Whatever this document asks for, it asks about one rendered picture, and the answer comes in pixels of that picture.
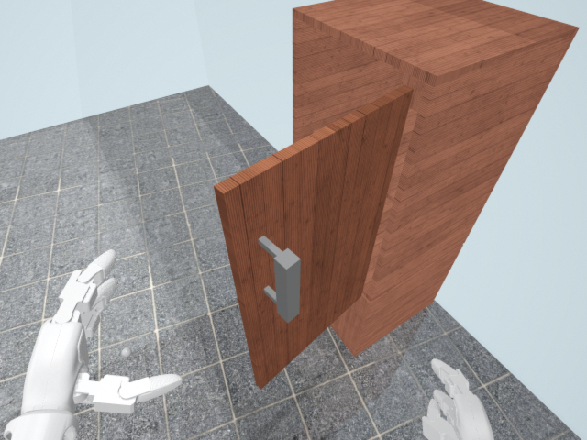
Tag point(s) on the handle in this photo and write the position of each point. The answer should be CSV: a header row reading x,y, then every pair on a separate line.
x,y
287,270

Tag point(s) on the left robot hand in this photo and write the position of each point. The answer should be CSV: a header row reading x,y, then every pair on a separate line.
x,y
54,381

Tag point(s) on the cupboard door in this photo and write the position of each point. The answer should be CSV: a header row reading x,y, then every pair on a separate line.
x,y
322,197

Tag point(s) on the right robot hand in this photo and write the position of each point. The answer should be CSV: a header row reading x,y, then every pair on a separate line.
x,y
466,416

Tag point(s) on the robot left forearm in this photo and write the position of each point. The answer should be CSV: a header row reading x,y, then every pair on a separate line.
x,y
43,425

